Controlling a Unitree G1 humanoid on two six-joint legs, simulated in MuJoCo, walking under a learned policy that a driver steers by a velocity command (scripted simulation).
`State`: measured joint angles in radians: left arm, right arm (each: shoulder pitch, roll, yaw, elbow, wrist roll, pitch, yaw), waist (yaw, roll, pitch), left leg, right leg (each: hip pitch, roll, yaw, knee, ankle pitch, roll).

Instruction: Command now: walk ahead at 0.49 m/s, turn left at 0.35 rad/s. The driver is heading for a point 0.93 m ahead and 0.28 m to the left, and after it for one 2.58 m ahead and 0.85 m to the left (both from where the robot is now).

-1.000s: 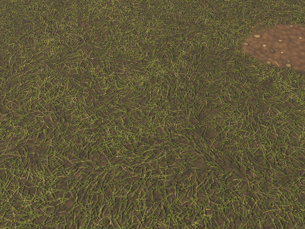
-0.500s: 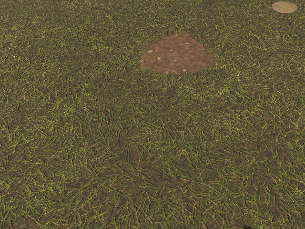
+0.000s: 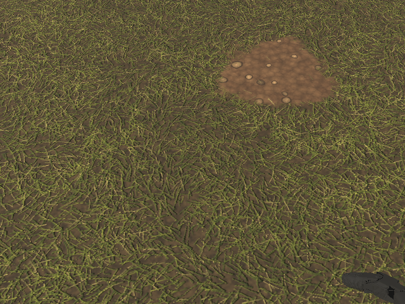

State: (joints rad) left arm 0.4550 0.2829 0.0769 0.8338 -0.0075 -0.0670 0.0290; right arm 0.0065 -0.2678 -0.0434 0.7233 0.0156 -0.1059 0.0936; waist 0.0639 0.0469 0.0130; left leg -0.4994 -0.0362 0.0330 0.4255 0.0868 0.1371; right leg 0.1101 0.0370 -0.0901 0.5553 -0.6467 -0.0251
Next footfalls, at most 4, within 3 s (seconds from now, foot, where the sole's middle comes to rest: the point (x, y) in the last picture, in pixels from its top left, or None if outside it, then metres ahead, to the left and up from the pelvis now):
0.46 right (253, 295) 0.48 -0.07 -0.77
0.92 left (159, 278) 0.52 0.23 -0.77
1.32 right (224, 246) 0.64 0.02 -0.77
2.52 right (162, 169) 0.95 0.28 -0.77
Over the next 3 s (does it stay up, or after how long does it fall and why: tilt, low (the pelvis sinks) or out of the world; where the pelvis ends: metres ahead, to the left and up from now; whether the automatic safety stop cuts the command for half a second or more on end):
stays up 0.96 0.37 -0.01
